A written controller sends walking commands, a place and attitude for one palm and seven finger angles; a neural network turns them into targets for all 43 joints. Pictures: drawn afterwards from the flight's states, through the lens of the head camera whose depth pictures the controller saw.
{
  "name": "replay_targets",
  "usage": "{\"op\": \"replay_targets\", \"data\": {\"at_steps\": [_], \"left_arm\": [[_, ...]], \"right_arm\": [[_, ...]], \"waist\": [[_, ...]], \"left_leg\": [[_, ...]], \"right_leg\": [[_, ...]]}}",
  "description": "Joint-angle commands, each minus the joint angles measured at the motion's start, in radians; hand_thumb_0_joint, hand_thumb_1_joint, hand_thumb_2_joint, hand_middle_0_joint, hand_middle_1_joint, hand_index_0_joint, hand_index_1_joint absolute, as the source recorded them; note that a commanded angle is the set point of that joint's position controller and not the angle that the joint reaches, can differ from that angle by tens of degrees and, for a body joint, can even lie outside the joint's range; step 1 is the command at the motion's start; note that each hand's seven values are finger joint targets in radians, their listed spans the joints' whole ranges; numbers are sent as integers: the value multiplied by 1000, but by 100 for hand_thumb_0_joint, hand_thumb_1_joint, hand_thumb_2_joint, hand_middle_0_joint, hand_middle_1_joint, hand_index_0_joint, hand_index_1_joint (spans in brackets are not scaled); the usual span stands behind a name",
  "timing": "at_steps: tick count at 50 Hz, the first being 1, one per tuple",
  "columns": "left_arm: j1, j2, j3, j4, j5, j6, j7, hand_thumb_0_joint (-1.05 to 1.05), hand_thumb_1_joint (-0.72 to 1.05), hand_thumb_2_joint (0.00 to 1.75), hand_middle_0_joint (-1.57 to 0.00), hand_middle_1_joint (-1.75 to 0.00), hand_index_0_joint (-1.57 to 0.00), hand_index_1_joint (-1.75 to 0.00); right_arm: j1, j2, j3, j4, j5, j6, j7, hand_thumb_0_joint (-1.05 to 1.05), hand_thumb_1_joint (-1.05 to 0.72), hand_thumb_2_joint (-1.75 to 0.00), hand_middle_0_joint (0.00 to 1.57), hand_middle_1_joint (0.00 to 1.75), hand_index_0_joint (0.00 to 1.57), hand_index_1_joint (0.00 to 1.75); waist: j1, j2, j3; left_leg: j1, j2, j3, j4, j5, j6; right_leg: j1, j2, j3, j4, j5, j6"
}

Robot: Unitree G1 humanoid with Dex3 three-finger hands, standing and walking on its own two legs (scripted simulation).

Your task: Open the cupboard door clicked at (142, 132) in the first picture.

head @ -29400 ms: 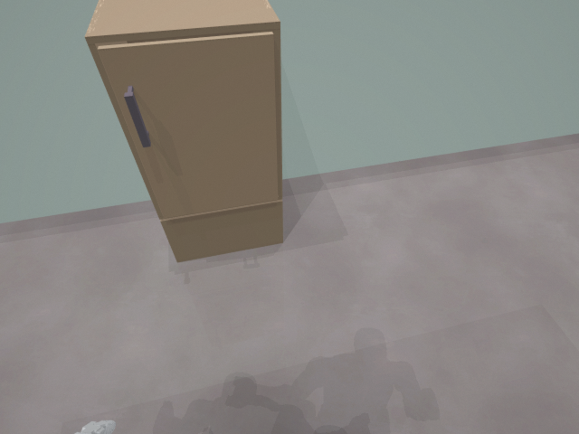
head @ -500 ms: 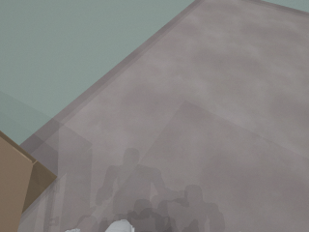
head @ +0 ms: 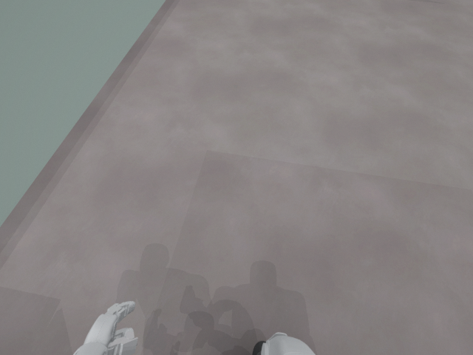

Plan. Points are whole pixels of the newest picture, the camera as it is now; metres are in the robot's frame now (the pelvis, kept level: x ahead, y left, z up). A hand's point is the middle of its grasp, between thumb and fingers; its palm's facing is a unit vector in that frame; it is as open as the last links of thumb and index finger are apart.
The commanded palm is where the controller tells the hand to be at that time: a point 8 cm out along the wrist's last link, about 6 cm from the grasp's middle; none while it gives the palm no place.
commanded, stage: walk to a spot facing it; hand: left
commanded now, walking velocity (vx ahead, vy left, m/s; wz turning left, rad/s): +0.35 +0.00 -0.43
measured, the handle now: out of the picture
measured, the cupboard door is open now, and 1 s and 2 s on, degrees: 42 42 42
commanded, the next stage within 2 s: turn to face it in 0.66 s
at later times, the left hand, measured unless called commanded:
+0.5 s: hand (154, 322) +0.19 +0.17 -0.16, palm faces -0.04 -0.98 -0.19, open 7.3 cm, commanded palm none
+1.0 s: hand (225, 156) +0.60 +0.03 -0.13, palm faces -0.30 -0.92 -0.24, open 7.4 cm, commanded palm none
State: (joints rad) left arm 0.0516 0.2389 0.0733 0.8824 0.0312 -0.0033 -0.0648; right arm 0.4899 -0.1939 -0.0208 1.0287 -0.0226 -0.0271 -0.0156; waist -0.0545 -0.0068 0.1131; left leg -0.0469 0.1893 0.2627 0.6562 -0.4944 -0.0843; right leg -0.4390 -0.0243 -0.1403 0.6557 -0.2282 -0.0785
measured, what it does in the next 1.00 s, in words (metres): walks ahead, turning right: left foot, then right foot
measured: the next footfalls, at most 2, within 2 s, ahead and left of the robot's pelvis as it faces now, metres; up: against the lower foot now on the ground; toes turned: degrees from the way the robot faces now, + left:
left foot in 0.52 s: +0.40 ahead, +0.08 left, +0.00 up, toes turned -6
right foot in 0.86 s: +0.45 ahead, -0.23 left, +0.00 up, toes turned -27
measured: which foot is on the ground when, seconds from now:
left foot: up 0.00-0.50, down 0.52-0.86, up 0.88-1.00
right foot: down 0.00-0.52, up 0.54-0.84, down 0.86-1.00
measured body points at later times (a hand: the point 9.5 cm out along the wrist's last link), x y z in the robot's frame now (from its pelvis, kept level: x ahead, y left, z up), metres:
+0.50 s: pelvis +0.23 -0.02 +0.01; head +0.26 -0.01 +0.46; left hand +0.20 +0.22 -0.14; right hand +0.36 -0.26 -0.11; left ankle +0.36 +0.08 -0.71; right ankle +0.08 -0.08 -0.71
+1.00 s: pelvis +0.41 -0.10 +0.02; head +0.43 -0.12 +0.46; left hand +0.61 +0.08 -0.11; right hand +0.28 -0.32 -0.14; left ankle +0.39 +0.04 -0.65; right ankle +0.42 -0.21 -0.71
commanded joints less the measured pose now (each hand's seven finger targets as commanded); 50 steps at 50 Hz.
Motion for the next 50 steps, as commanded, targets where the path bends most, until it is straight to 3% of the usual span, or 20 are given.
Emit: {"op": "replay_targets", "data": {"at_steps": [1,3,6,14,20,23,24,25,26,27,29,31,34,39,41,42,43,44,47,50], "left_arm": [[390,283,70,48,-27,-23,52,0,90,90,-20,-30,-20,-30],[216,169,33,4,-23,-29,61,0,90,90,-20,-30,-20,-30],[148,119,24,-5,-9,-46,61,0,90,90,-20,-30,-20,-30],[295,83,19,71,-18,-81,56,0,90,90,-20,-30,-20,-30],[376,89,9,121,-13,-80,75,0,90,90,-20,-30,-20,-30],[339,98,13,121,-22,-81,76,0,90,90,-20,-30,-20,-30],[345,73,11,109,-28,-81,72,0,90,90,-20,-30,-20,-30],[398,27,2,100,-37,-82,61,0,90,90,-20,-30,-20,-30],[319,45,2,69,-27,-89,61,0,90,90,-20,-30,-20,-30],[267,31,5,58,-18,-82,60,0,90,90,-20,-30,-20,-30],[231,21,15,60,-3,-56,42,0,90,90,-20,-30,-20,-30],[274,-12,14,65,2,-25,26,0,90,90,-20,-30,-20,-30],[227,-40,10,42,-3,-6,14,0,90,90,-20,-30,-20,-30],[159,-23,13,14,1,-8,15,0,90,90,-20,-30,-20,-30],[259,6,11,56,2,-24,28,0,90,90,-20,-30,-20,-30],[345,69,18,90,2,-40,40,0,90,90,-20,-30,-20,-30],[440,184,38,124,3,-53,56,0,90,90,-20,-30,-20,-30],[451,224,29,122,-15,-47,64,0,90,90,-20,-30,-20,-30],[232,119,8,78,-10,-38,88,0,90,90,-20,-30,-20,-30],[113,92,0,48,-7,-31,90,0,90,90,-20,-30,-20,-30]], "right_arm": [[-227,-133,-44,-169,22,-36,0,0,-90,-90,20,30,20,30],[-241,-110,-47,-141,6,-25,2,0,-90,-90,20,30,20,30],[-136,-62,-47,-87,-7,8,11,0,-90,-90,20,30,20,30],[-359,-64,-48,-167,-4,-14,28,0,-90,-90,20,30,20,30],[-502,-51,-42,-200,4,-29,37,0,-90,-90,20,30,20,30],[-286,-93,-51,-125,-5,-40,15,0,-90,-90,20,30,20,30],[-130,-170,-68,-83,-16,-45,3,0,-90,-90,20,30,20,30],[7,-282,-93,-57,-27,-46,-3,0,-90,-90,20,30,20,30],[25,-273,-80,-57,-14,-35,-5,0,-90,-90,20,30,20,30],[-60,-232,-72,-76,-11,-37,-4,0,-90,-90,20,30,20,30],[-185,-135,-47,-108,-12,-49,-9,0,-90,-90,20,30,20,30],[-231,-116,-41,-105,-11,-57,-14,0,-90,-90,20,30,20,30],[-219,-136,-46,-92,-9,-54,-9,0,-90,-90,20,30,20,30],[-190,-159,-58,-76,-10,-27,-1,0,-90,-90,20,30,20,30],[-180,-136,-44,-53,-7,-21,2,0,-90,-90,20,30,20,30],[-164,-100,-33,-44,2,-23,7,0,-90,-90,20,30,20,30],[-123,-29,-18,-50,12,-24,15,0,-90,-90,20,30,20,30],[-154,-70,-25,-67,16,-7,9,0,-90,-90,20,30,20,30],[-162,-63,-32,-23,14,7,-1,0,-90,-90,20,30,20,30],[-105,-10,-23,2,13,38,11,0,-90,-90,20,30,20,30]], "waist": [[219,-186,-241],[116,-68,-108],[32,-92,-106],[77,-79,-73],[106,-89,-47],[-15,-67,-132],[-72,28,-227],[-91,270,-366],[-92,168,-299],[-58,108,-186],[7,170,-59],[62,153,-76],[67,161,-86],[59,102,-62],[109,47,-103],[151,-59,-149],[174,-322,-248],[190,-256,-266],[101,-213,-173],[30,-142,-127]], "left_leg": [[-721,-59,-238,762,-51,50],[-631,0,-266,655,109,40],[-494,-27,-227,480,198,24],[-672,-61,-238,234,330,19],[-546,-116,-201,23,285,55],[-122,-183,-154,-145,363,99],[165,-42,-329,-160,377,159],[365,268,-682,-212,416,290],[246,342,-784,-322,422,339],[81,317,-700,-363,305,313],[-130,251,-590,-440,174,260],[-183,190,-384,-439,262,219],[-234,135,-192,-437,346,197],[-284,126,-150,-361,266,188],[-320,50,-127,-222,310,145],[-413,-20,-85,-48,269,100],[-555,-152,-36,228,-51,57],[-522,-129,-164,384,-238,60],[-524,-76,-266,493,-45,57],[-390,-82,-213,355,40,44]], "right_leg": [[623,-401,710,-378,-105,-209],[333,-312,514,-410,-83,-157],[176,-195,324,-440,-22,-117],[418,-182,346,-431,226,-137],[487,-202,357,-348,526,-115],[328,-128,281,-115,692,-55],[116,-65,253,101,496,-13],[-88,68,133,497,-132,25],[-159,66,178,658,-327,19],[-223,14,185,729,-282,24],[-237,-62,199,729,-158,44],[-181,-88,168,597,-114,61],[-61,-92,99,301,-66,76],[113,-38,24,66,30,80],[311,1,9,-69,82,69],[481,-93,121,-137,126,35],[632,-364,431,-248,240,-62],[538,-464,508,-342,208,-146],[376,-397,300,-331,349,-122],[205,-348,95,-354,311,-70]]}}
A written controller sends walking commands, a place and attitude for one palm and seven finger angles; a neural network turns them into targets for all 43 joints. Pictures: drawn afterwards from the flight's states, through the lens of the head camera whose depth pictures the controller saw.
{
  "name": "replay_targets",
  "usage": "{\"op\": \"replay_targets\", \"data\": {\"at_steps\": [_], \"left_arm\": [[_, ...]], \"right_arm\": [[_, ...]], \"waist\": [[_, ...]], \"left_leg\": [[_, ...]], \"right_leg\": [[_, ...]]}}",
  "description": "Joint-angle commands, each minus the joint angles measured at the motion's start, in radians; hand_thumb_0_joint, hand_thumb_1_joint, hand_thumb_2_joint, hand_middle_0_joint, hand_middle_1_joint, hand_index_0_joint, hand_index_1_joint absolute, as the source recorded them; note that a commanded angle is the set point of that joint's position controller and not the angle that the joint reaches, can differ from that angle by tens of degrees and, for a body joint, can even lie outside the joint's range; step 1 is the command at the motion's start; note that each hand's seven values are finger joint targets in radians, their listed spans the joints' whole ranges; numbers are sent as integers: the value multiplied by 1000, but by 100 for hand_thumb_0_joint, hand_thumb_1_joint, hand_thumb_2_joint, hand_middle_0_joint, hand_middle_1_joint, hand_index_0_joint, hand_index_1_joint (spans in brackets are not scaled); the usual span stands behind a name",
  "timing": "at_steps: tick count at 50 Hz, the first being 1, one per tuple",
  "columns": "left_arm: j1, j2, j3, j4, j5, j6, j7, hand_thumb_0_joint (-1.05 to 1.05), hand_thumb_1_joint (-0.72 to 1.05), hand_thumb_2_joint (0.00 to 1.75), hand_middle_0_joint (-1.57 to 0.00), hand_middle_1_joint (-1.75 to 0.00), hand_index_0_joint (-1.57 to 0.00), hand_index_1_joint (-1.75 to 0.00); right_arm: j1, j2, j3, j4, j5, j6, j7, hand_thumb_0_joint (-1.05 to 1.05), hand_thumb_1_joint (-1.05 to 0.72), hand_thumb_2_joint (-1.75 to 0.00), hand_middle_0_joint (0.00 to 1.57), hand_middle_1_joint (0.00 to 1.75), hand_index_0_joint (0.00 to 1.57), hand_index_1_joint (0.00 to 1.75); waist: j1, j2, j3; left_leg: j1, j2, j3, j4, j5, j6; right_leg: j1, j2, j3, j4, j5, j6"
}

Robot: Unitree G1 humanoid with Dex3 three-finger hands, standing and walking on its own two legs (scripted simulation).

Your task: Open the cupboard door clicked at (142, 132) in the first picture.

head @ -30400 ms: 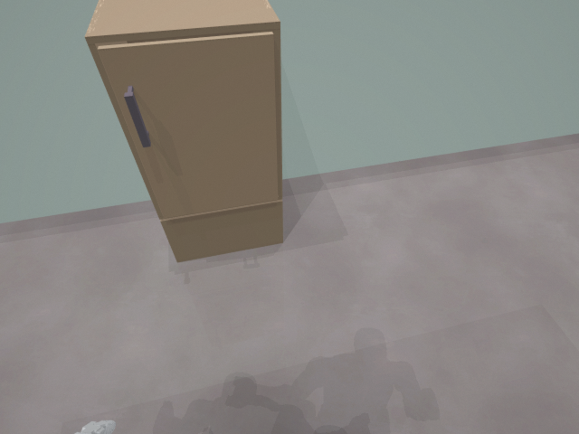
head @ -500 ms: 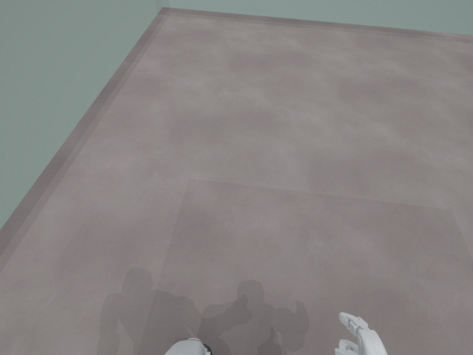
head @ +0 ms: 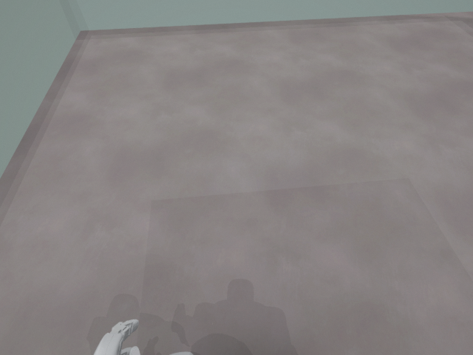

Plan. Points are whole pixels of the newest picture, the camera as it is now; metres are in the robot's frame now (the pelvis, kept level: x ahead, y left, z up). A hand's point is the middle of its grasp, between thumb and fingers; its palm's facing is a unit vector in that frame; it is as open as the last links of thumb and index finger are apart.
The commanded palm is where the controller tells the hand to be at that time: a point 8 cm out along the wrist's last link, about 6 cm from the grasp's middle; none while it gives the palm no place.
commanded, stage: turn to face it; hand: left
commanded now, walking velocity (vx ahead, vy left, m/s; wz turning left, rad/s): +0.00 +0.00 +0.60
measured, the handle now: out of the picture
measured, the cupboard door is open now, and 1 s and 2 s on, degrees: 42 42 42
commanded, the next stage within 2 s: none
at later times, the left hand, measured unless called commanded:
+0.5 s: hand out of the picture +0.12 +0.21 -0.15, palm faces +0.30 -0.91 -0.28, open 7.4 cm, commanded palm none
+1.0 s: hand out of the picture -0.01 +0.15 -0.18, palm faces +0.61 -0.75 -0.24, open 7.4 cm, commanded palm none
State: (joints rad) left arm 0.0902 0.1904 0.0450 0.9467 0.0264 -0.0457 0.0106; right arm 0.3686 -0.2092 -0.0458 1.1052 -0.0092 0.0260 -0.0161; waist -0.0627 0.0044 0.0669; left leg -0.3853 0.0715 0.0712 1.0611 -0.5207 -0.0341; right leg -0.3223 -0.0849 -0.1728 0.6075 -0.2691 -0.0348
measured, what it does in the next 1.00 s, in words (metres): walks ahead, turning left: left foot, then right foot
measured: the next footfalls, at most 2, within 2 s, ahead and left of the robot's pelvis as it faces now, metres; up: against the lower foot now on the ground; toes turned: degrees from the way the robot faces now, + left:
left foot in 0.18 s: +0.12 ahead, +0.12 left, +0.00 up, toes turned +15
right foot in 0.52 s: +0.16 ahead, -0.14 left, +0.00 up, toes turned +15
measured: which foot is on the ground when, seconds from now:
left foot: up 0.00-0.16, down 0.18-0.52, up 0.54-0.90, down 0.92-1.00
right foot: down 0.00-0.18, up 0.20-0.50, down 0.52-0.90, up 0.92-1.00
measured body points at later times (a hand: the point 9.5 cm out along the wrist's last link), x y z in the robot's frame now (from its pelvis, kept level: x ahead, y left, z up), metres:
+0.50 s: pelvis +0.08 -0.02 +0.00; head +0.12 -0.02 +0.45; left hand +0.10 +0.26 -0.13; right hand +0.21 -0.25 -0.14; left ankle +0.08 +0.11 -0.73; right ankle +0.11 -0.15 -0.71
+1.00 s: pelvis +0.09 -0.04 -0.01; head +0.13 +0.01 +0.44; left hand -0.04 +0.19 -0.16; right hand +0.36 -0.16 -0.13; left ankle +0.03 +0.05 -0.73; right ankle +0.13 -0.17 -0.68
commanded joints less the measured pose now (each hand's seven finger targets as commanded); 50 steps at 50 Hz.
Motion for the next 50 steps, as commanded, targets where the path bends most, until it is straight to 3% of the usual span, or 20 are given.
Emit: {"op": "replay_targets", "data": {"at_steps": [1,7,8,9,10,15,21,24,25,26,27,30,33,40,43,44,45,46,47,50], "left_arm": [[65,139,27,-20,-4,14,14,0,90,90,-20,-30,-20,-30],[98,134,50,-24,-14,33,14,0,90,90,-20,-30,-20,-30],[123,98,49,-42,-18,43,11,0,90,90,-20,-30,-20,-30],[108,55,38,-79,-26,53,10,0,90,90,-20,-30,-20,-30],[19,79,29,-128,-12,56,10,0,90,90,-20,-30,-20,-30],[40,67,43,-86,-10,55,1,0,90,90,-20,-30,-20,-30],[75,80,38,-103,-15,65,1,0,90,90,-20,-30,-20,-30],[175,107,46,-90,-16,54,3,0,90,90,-20,-30,-20,-30],[223,160,55,-88,-7,44,9,0,90,90,-20,-30,-20,-30],[242,261,75,-91,10,35,17,0,90,90,-20,-30,-20,-30],[221,293,66,-109,5,40,16,0,90,90,-20,-30,-20,-30],[86,187,43,-136,-1,39,22,0,90,90,-20,-30,-20,-30],[136,178,38,-128,0,26,21,0,90,90,-20,-30,-20,-30],[222,237,58,-90,6,32,18,0,90,90,-20,-30,-20,-30],[191,246,67,-96,-3,36,9,0,90,90,-20,-30,-20,-30],[177,231,66,-105,-10,39,6,0,90,90,-20,-30,-20,-30],[162,168,52,-139,-15,44,-3,0,90,90,-20,-30,-20,-30],[92,151,36,-187,-8,54,1,0,90,90,-20,-30,-20,-30],[41,158,41,-192,-3,65,7,0,90,90,-20,-30,-20,-30],[80,148,48,-139,-6,71,-1,0,90,90,-20,-30,-20,-30]], "right_arm": [[21,18,5,-75,-4,-10,15,0,-90,-90,20,30,20,30],[27,-14,-8,-114,-14,-17,28,0,-90,-90,20,30,20,30],[57,-83,-23,-120,-20,-24,26,0,-90,-90,20,30,20,30],[87,-180,-47,-137,-28,-25,15,0,-90,-90,20,30,20,30],[118,-208,-54,-141,-31,-19,1,0,-90,-90,20,30,20,30],[-54,-149,-39,-188,-19,-40,-17,0,-90,-90,20,30,20,30],[-138,-202,-64,-226,-22,-17,-1,0,-90,-90,20,30,20,30],[-213,-214,-73,-258,-14,-4,6,0,-90,-90,20,30,20,30],[-232,-182,-71,-277,-4,-2,12,0,-90,-90,20,30,20,30],[-240,-113,-61,-302,2,0,21,0,-90,-90,20,30,20,30],[-270,-133,-62,-320,-8,1,28,0,-90,-90,20,30,20,30],[-254,-125,-66,-272,-9,29,40,0,-90,-90,20,30,20,30],[-280,-103,-48,-269,-6,28,47,0,-90,-90,20,30,20,30],[-363,-84,-29,-301,3,19,51,0,-90,-90,20,30,20,30],[-282,-114,-33,-288,-2,7,46,0,-90,-90,20,30,20,30],[-201,-162,-47,-269,-8,0,45,0,-90,-90,20,30,20,30],[-139,-283,-79,-264,-17,-6,40,0,-90,-90,20,30,20,30],[-66,-336,-87,-248,-13,3,29,0,-90,-90,20,30,20,30],[-64,-320,-87,-244,-14,-1,17,0,-90,-90,20,30,20,30],[-218,-242,-64,-280,-15,-11,0,0,-90,-90,20,30,20,30]], "waist": [[37,-138,-67],[28,-54,-96],[21,151,-125],[-7,368,-124],[-42,230,-111],[39,139,-149],[39,157,-149],[88,129,-143],[112,16,-148],[122,-286,-128],[130,-300,-102],[46,-214,-30],[64,-196,-75],[115,-223,-104],[66,-174,-136],[17,-68,-179],[-18,244,-219],[-51,268,-207],[-53,171,-185],[35,190,-128]], "left_leg": [[-37,25,6,-102,95,-11],[121,-6,50,-521,348,1],[194,106,-134,-619,539,59],[236,327,-462,-705,776,204],[192,375,-538,-728,676,277],[237,209,-302,-680,798,194],[174,168,-303,-676,648,191],[45,111,-315,-614,518,145],[-62,44,-266,-521,371,93],[-251,-116,-90,-283,48,3],[-239,-111,-90,-24,-110,0],[-229,-39,-113,210,78,-15],[-199,-39,-53,56,94,-37],[-68,-53,29,-299,60,-20],[126,-67,50,-527,224,3],[305,-17,-8,-630,387,31],[485,257,-372,-667,704,153],[451,392,-494,-676,898,285],[393,360,-486,-676,815,294],[255,203,-311,-681,740,207]], "right_leg": [[71,-273,85,-303,345,-103],[98,-234,-16,-79,210,-20],[0,-151,-43,67,8,40],[-177,-22,-30,260,-386,103],[-200,8,88,438,-417,90],[-269,5,176,532,-158,110],[-80,59,134,187,-174,105],[130,80,108,-86,-5,94],[253,-5,190,-242,29,73],[319,-290,493,-357,46,-29],[195,-423,542,-364,126,-124],[78,-273,311,-314,180,-93],[211,-235,170,-248,460,-75],[310,-290,108,-168,611,-83],[219,-276,37,-50,531,-22],[97,-253,-8,94,406,27],[-194,-100,-36,336,-148,108],[-306,-45,71,471,-424,117],[-330,-42,140,537,-371,116],[-273,-32,183,543,-189,122]]}}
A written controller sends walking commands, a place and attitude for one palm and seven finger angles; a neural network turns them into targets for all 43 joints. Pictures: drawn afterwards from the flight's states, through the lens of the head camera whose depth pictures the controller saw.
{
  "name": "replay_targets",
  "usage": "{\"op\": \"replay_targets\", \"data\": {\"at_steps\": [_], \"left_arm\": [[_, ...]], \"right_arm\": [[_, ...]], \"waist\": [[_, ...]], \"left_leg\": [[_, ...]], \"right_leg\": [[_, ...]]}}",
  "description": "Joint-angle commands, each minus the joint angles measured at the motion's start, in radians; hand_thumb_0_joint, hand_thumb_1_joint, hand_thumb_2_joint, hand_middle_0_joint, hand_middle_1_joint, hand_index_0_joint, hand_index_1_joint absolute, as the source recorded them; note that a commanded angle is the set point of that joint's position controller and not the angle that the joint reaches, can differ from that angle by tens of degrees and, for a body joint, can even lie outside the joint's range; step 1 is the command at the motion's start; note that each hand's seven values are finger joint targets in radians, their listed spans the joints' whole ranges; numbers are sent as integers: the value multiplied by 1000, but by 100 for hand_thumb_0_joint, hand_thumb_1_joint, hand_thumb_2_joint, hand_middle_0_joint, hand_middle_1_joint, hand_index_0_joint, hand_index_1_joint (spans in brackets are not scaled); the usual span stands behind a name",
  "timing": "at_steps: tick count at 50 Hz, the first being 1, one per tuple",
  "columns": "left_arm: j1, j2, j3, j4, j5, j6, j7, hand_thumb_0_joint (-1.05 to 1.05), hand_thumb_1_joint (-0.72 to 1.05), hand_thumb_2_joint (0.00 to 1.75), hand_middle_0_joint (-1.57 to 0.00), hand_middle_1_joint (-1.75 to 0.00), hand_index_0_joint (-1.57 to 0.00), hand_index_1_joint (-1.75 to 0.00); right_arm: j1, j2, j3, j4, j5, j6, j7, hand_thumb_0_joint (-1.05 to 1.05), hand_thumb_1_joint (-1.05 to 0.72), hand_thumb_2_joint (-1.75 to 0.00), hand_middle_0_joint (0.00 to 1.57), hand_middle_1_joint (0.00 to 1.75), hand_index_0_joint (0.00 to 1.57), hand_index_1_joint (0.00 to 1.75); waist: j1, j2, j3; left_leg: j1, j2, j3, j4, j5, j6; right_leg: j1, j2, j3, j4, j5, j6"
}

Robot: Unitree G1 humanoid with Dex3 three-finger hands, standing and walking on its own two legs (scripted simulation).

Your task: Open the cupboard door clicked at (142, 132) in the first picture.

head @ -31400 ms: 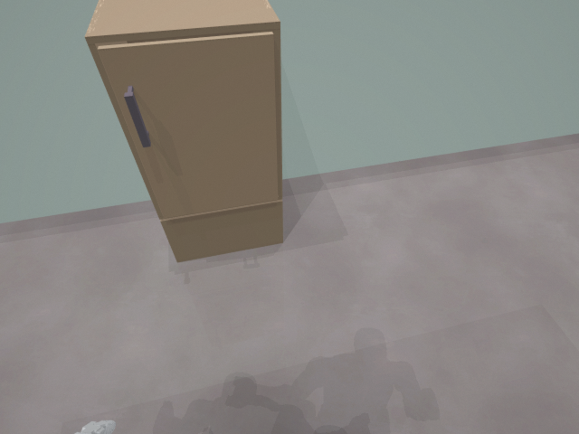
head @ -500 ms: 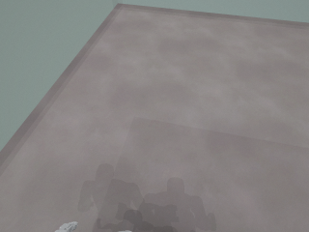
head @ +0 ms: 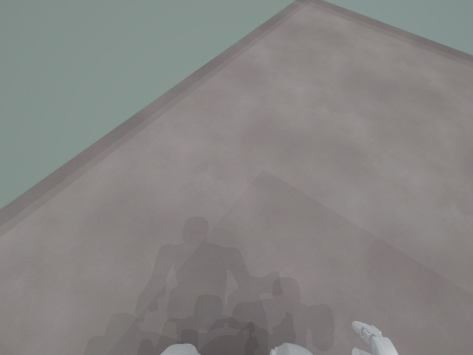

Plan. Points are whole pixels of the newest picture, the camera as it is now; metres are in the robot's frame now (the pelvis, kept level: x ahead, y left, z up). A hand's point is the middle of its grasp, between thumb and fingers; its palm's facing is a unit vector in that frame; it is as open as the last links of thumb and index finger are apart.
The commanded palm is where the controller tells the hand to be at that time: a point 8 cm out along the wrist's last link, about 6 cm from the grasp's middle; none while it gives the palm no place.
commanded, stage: turn to face it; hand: left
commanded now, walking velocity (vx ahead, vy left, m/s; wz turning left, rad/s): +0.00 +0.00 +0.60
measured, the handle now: out of the picture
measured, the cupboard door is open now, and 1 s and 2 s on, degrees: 42 42 42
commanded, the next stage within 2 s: none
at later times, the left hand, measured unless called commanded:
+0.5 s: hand out of the picture +0.04 +0.15 -0.14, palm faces +0.29 -0.93 -0.23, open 7.4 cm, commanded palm none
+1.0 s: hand out of the picture +0.00 +0.15 -0.14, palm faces +0.56 -0.77 -0.31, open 7.4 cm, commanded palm none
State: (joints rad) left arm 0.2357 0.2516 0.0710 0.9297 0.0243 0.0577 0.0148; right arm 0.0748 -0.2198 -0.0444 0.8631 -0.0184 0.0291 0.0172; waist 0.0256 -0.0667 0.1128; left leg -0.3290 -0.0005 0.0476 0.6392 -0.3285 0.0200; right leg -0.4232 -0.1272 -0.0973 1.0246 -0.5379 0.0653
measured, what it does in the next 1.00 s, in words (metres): steps on the spot, turning left: right foot, then left foot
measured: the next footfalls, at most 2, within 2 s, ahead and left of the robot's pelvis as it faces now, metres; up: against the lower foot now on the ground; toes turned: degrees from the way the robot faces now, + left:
right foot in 0.24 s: +0.07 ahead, -0.16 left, +0.00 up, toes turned +5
left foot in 0.60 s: +0.01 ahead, +0.09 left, +0.00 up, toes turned +27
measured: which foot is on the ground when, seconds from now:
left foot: down 0.00-0.24, up 0.26-0.58, down 0.60-0.92, up 0.94-1.00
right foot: up 0.00-0.22, down 0.24-0.60, up 0.62-0.90, down 0.92-1.00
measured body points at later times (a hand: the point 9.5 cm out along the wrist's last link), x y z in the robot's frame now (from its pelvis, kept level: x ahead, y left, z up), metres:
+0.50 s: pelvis +0.02 -0.05 +0.02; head +0.07 -0.04 +0.46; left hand +0.03 +0.20 -0.12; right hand +0.17 -0.29 -0.13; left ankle -0.03 +0.07 -0.67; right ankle +0.03 -0.16 -0.72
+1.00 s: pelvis +0.04 -0.08 +0.01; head +0.09 -0.07 +0.45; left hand -0.03 +0.19 -0.11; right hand +0.26 -0.25 -0.15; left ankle -0.04 +0.04 -0.68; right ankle +0.10 -0.17 -0.72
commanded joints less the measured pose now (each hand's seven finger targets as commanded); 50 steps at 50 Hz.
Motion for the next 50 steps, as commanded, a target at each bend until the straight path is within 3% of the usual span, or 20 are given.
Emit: {"op": "replay_targets", "data": {"at_steps": [1,7,10,12,13,17,23,27,28,29,30,31,35,41,44,45,46,47,48,50], "left_arm": [[-50,83,22,-111,-5,-32,-9,0,90,90,-20,-30,-20,-30],[-51,65,16,-127,-13,-34,-9,0,90,90,-20,-30,-20,-30],[57,95,26,-111,-12,-52,-5,0,90,90,-20,-30,-20,-30],[101,248,54,-114,12,-65,10,0,90,90,-20,-30,-20,-30],[72,222,42,-125,2,-68,14,0,90,90,-20,-30,-20,-30],[-85,114,14,-161,1,-65,18,0,90,90,-20,-30,-20,-30],[29,174,33,-112,5,-68,15,0,90,90,-20,-30,-20,-30],[6,179,45,-105,-2,-62,8,0,90,90,-20,-30,-20,-30],[0,163,43,-110,-9,-57,4,0,90,90,-20,-30,-20,-30],[3,98,34,-144,-15,-48,-3,0,90,90,-20,-30,-20,-30],[-90,67,7,-190,-7,-42,-2,0,90,90,-20,-30,-20,-30],[-130,83,14,-197,-1,-36,3,0,90,90,-20,-30,-20,-30],[-80,75,22,-123,-5,-28,-10,0,90,90,-20,-30,-20,-30],[-65,60,15,-132,-13,-33,-9,0,90,90,-20,-30,-20,-30],[40,75,23,-113,-14,-47,-4,0,90,90,-20,-30,-20,-30],[88,127,33,-110,-6,-58,2,0,90,90,-20,-30,-20,-30],[107,224,53,-108,11,-67,11,0,90,90,-20,-30,-20,-30],[82,244,41,-122,5,-62,10,0,90,90,-20,-30,-20,-30],[42,193,35,-129,0,-67,17,0,90,90,-20,-30,-20,-30],[-58,130,18,-151,-2,-63,18,0,90,90,-20,-30,-20,-30]], "right_arm": [[66,-221,-61,-40,-6,-17,-33,0,-90,-90,20,30,20,30],[59,-226,-70,-39,-11,-8,-26,0,-90,-90,20,30,20,30],[9,-211,-75,-60,0,0,-21,0,-90,-90,20,30,20,30],[10,-100,-61,-96,9,-2,-8,0,-90,-90,20,30,20,30],[24,-153,-69,-80,1,8,-5,0,-90,-90,20,30,20,30],[51,-98,-56,-25,1,24,14,0,-90,-90,20,30,20,30],[-14,-59,-36,-30,10,17,20,0,-90,-90,20,30,20,30],[67,-87,-40,-22,9,3,15,0,-90,-90,20,30,20,30],[131,-130,-50,-5,5,-4,14,0,-90,-90,20,30,20,30],[192,-249,-81,-3,-8,-11,8,0,-90,-90,20,30,20,30],[265,-309,-92,11,-6,-4,-1,0,-90,-90,20,30,20,30],[271,-290,-86,17,-8,-8,-13,0,-90,-90,20,30,20,30],[94,-214,-61,-26,-9,-18,-33,0,-90,-90,20,30,20,30],[79,-224,-70,-28,-11,-8,-26,0,-90,-90,20,30,20,30],[21,-216,-77,-49,-3,1,-23,0,-90,-90,20,30,20,30],[16,-182,-73,-60,6,2,-17,0,-90,-90,20,30,20,30],[24,-109,-63,-82,12,2,-10,0,-90,-90,20,30,20,30],[7,-131,-65,-93,2,2,-4,0,-90,-90,20,30,20,30],[-2,-139,-71,-72,0,13,-5,0,-90,-90,20,30,20,30],[34,-125,-69,-36,2,23,8,0,-90,-90,20,30,20,30]], "waist": [[-43,233,-177],[-35,244,-157],[28,183,-165],[62,-285,-170],[44,-228,-165],[-39,-165,-103],[22,-117,-135],[-25,-109,-172],[-63,-10,-207],[-97,299,-242],[-139,361,-215],[-139,268,-220],[-44,240,-154],[-44,226,-168],[10,206,-171],[35,92,-180],[45,-212,-172],[44,-210,-148],[18,-235,-132],[-35,-148,-107]], "left_leg": [[196,249,-259,-255,562,140],[84,206,-297,-243,433,125],[-79,140,-298,-145,269,67],[-320,-82,-54,315,-293,-60],[-279,-15,-123,520,-275,-47],[-240,38,-54,563,-101,-82],[-139,15,49,191,-136,-83],[42,5,66,-90,19,-58],[199,37,21,-203,161,-38],[358,296,-343,-249,432,86],[340,444,-488,-276,642,205],[300,419,-475,-274,535,226],[151,247,-281,-286,433,135],[120,211,-309,-256,405,131],[-19,161,-316,-175,306,88],[-126,89,-269,-76,163,35],[-307,-67,-91,179,-165,-51],[-287,-47,-97,424,-299,-50],[-291,-14,-137,556,-251,-50],[-272,25,-104,627,-117,-69]], "right_leg": [[-147,25,98,94,99,23],[57,98,48,-232,110,12],[311,105,43,-529,303,-2],[415,-350,490,-772,363,-174],[291,-372,468,-772,303,-227],[228,-194,124,-696,544,-172],[372,-234,42,-618,776,-184],[318,-230,-24,-485,714,-126],[209,-209,-60,-364,607,-80],[-64,-66,-110,-138,160,4],[-190,-3,-17,24,-153,17],[-210,3,59,104,-106,9],[-143,19,99,96,109,17],[29,92,55,-223,100,9],[256,115,32,-494,260,-2],[382,31,117,-651,292,-22],[454,-262,431,-766,311,-128],[321,-377,459,-773,361,-218],[263,-328,452,-765,380,-220],[242,-229,231,-716,476,-192]]}}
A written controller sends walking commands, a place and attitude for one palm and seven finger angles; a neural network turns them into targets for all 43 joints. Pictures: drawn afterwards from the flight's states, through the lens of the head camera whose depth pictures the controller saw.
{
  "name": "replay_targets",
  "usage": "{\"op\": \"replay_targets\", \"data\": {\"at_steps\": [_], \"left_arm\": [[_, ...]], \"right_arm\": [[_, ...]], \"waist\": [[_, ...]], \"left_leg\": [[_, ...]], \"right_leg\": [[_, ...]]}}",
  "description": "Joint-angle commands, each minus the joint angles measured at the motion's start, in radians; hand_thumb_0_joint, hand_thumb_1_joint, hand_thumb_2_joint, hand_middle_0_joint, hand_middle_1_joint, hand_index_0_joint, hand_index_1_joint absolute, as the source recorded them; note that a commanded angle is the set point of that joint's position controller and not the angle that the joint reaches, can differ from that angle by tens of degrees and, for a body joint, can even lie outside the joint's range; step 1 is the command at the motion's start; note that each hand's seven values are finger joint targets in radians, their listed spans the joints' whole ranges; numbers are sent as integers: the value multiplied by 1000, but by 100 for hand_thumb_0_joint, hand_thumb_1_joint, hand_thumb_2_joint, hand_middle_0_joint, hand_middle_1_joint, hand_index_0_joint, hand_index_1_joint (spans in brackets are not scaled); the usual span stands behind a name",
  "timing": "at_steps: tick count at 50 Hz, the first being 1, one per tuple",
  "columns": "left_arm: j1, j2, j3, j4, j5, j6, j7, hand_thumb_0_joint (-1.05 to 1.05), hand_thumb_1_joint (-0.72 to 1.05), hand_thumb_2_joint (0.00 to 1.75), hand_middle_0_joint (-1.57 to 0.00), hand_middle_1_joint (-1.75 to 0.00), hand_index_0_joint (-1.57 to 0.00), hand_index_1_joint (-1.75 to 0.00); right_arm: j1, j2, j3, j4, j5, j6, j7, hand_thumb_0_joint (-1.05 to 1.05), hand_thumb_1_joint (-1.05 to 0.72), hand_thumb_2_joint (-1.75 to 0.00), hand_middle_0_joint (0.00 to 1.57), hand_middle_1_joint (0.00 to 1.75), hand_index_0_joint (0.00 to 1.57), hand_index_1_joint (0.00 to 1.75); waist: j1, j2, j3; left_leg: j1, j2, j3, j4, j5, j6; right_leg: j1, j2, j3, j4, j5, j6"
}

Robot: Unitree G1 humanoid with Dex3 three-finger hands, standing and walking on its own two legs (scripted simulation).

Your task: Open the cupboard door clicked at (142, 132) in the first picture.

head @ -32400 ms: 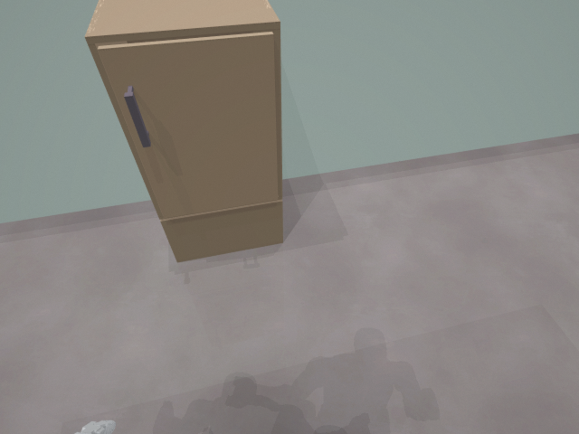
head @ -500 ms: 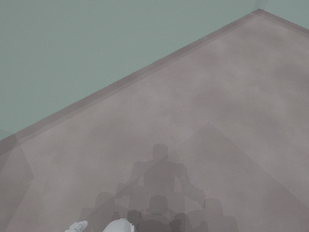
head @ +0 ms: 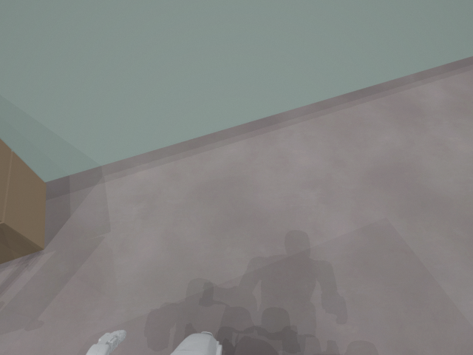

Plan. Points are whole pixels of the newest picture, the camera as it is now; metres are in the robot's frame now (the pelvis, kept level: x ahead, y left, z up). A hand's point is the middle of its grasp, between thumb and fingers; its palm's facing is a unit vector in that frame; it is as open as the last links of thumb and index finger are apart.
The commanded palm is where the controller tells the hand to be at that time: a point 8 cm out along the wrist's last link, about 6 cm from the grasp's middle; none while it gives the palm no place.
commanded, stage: turn to face it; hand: left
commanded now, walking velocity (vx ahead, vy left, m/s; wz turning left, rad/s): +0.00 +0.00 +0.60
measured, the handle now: out of the picture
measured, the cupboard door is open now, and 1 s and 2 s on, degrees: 42 42 42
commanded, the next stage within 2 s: take the last steps up to it in 1.70 s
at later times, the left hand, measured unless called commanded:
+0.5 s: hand out of the picture +0.02 +0.24 -0.16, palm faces +0.34 -0.91 -0.25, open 7.4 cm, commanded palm none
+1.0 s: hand out of the picture -0.05 +0.18 -0.17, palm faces +0.61 -0.76 -0.22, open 7.4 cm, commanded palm none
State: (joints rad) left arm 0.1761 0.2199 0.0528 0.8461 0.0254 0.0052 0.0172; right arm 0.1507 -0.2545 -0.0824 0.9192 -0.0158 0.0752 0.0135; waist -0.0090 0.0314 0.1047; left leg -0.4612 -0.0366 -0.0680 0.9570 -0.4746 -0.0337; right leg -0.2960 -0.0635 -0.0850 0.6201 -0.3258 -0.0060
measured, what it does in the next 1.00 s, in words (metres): steps on the spot, turning left: left foot, then right foot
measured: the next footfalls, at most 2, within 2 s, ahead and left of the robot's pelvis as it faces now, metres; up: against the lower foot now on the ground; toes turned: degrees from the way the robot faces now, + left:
left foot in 0.30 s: +0.03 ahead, +0.13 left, +0.00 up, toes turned +17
right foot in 0.66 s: +0.11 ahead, -0.12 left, +0.00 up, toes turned +22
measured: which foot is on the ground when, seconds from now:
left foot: up 0.00-0.28, down 0.30-0.66, up 0.68-1.00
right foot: down 0.00-0.30, up 0.32-0.64, down 0.66-1.00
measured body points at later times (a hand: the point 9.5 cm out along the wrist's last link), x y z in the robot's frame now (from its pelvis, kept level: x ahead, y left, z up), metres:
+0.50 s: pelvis +0.01 +0.01 +0.01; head +0.05 +0.05 +0.45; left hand +0.00 +0.29 -0.14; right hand +0.18 -0.20 -0.12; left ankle -0.01 +0.12 -0.73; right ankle +0.04 -0.14 -0.66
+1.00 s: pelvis +0.02 -0.01 +0.00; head +0.05 +0.03 +0.45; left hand -0.08 +0.22 -0.15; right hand +0.26 -0.16 -0.13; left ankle -0.04 +0.08 -0.72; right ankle +0.07 -0.13 -0.73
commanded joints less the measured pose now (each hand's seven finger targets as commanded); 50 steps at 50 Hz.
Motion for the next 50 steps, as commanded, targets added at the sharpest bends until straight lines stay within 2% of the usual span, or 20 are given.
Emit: {"op": "replay_targets", "data": {"at_steps": [1,9,12,13,14,15,16,18,21,30,31,32,33,34,36,39,44,48,49,50], "left_arm": [[-3,149,31,-71,-2,-15,14,0,90,90,-20,-30,-20,-30],[117,205,57,-18,6,-16,12,0,90,90,-20,-30,-20,-30],[100,216,64,-11,-2,-10,5,0,90,90,-20,-30,-20,-30],[83,204,64,-17,-8,-6,1,0,90,90,-20,-30,-20,-30],[84,150,59,-44,-14,2,-5,0,90,90,-20,-30,-20,-30],[2,97,28,-96,-11,5,-7,0,90,90,-20,-30,-20,-30],[-48,120,32,-109,-1,16,-2,0,90,90,-20,-30,-20,-30],[-51,111,37,-68,-8,19,1,0,90,90,-20,-30,-20,-30],[-3,109,40,-32,-8,26,-12,0,90,90,-20,-30,-20,-30],[45,105,36,-49,-15,14,-7,0,90,90,-20,-30,-20,-30],[79,112,41,-41,-17,6,-4,0,90,90,-20,-30,-20,-30],[119,161,52,-37,-10,-5,3,0,90,90,-20,-30,-20,-30],[138,250,70,-35,7,-14,11,0,90,90,-20,-30,-20,-30],[120,268,58,-50,4,-10,11,0,90,90,-20,-30,-20,-30],[29,192,47,-63,-2,-10,20,0,90,90,-20,-30,-20,-30],[-5,159,34,-72,0,-14,15,0,90,90,-20,-30,-20,-30],[97,207,51,-28,4,-13,12,0,90,90,-20,-30,-20,-30],[92,221,63,-18,-3,-7,5,0,90,90,-20,-30,-20,-30],[79,211,63,-23,-10,-3,1,0,90,90,-20,-30,-20,-30],[81,154,54,-50,-14,3,-5,0,90,90,-20,-30,-20,-30]], "right_arm": [[-43,-69,-23,-83,-1,-21,18,0,-90,-90,20,30,20,30],[-124,-28,3,-100,9,-34,23,0,-90,-90,20,30,20,30],[-52,-49,-1,-88,6,-42,18,0,-90,-90,20,30,20,30],[6,-83,-9,-75,3,-47,18,0,-90,-90,20,30,20,30],[73,-190,-36,-67,-7,-57,12,0,-90,-90,20,30,20,30],[152,-272,-54,-57,-8,-52,3,0,-90,-90,20,30,20,30],[183,-265,-52,-40,-8,-54,-11,0,-90,-90,20,30,20,30],[91,-213,-37,-63,-9,-58,-31,0,-90,-90,20,30,20,30],[7,-172,-19,-84,-9,-66,-31,0,-90,-90,20,30,20,30],[-28,-186,-38,-94,-10,-47,-20,0,-90,-90,20,30,20,30],[-40,-173,-38,-100,-6,-45,-19,0,-90,-90,20,30,20,30],[-38,-138,-34,-110,3,-46,-14,0,-90,-90,20,30,20,30],[-25,-71,-26,-128,10,-49,-7,0,-90,-90,20,30,20,30],[-47,-95,-28,-140,-1,-48,-1,0,-90,-90,20,30,20,30],[-53,-100,-34,-108,-3,-27,3,0,-90,-90,20,30,20,30],[-48,-61,-18,-88,0,-20,20,0,-90,-90,20,30,20,30],[-116,-31,-1,-99,7,-28,25,0,-90,-90,20,30,20,30],[-48,-53,-2,-85,6,-43,18,0,-90,-90,20,30,20,30],[12,-91,-10,-73,3,-50,18,0,-90,-90,20,30,20,30],[73,-193,-37,-70,-6,-57,15,0,-90,-90,20,30,20,30]], "waist": [[-6,-238,-98],[63,-230,-142],[20,-211,-154],[-17,-148,-180],[-53,109,-231],[-99,278,-221],[-105,150,-228],[-61,206,-190],[-6,118,-158],[22,140,-153],[42,111,-163],[64,-2,-183],[73,-297,-190],[73,-291,-157],[28,-286,-96],[6,-251,-87],[57,-243,-111],[20,-220,-155],[-19,-150,-187],[-51,111,-240]], "left_leg": [[-123,61,38,277,57,-24],[-3,49,161,-189,7,-23],[174,34,181,-394,155,-2],[306,50,151,-507,275,15],[480,267,-143,-556,516,116],[510,465,-375,-582,850,254],[493,467,-365,-571,825,288],[389,363,-263,-580,739,245],[302,272,-160,-599,630,192],[159,211,-253,-546,486,170],[108,183,-247,-501,454,143],[-9,120,-206,-401,326,93],[-175,-33,-7,-163,13,6],[-157,-22,13,83,-148,1],[-148,42,-4,282,-45,-5],[-98,56,66,178,25,-30],[-9,35,153,-120,5,-27],[170,19,182,-391,157,-4],[316,44,146,-515,284,14],[490,258,-143,-553,523,107]], "right_leg": [[119,-256,138,-297,336,-105],[288,-309,27,-194,602,-117],[193,-302,-32,-97,520,-60],[103,-281,-73,4,435,-15],[-123,-170,-126,218,102,59],[-308,-68,-61,412,-366,95],[-350,-67,40,509,-329,85],[-336,-65,99,559,-201,89],[-250,-42,88,490,-96,93],[47,60,39,19,-26,72],[148,54,36,-115,50,66],[291,-44,131,-258,71,42],[370,-322,405,-349,118,-62],[233,-440,434,-351,208,-154],[129,-345,336,-329,220,-159],[141,-258,109,-279,406,-110],[242,-282,44,-217,567,-106],[202,-282,-25,-85,542,-50],[108,-268,-57,30,466,-8],[-116,-157,-112,240,109,63]]}}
